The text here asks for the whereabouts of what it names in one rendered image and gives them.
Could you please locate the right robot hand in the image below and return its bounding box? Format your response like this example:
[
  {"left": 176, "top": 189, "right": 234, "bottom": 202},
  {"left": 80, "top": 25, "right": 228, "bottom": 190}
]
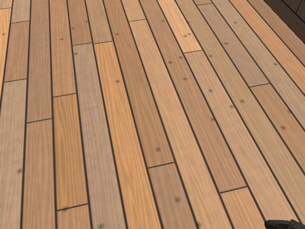
[{"left": 264, "top": 219, "right": 305, "bottom": 229}]

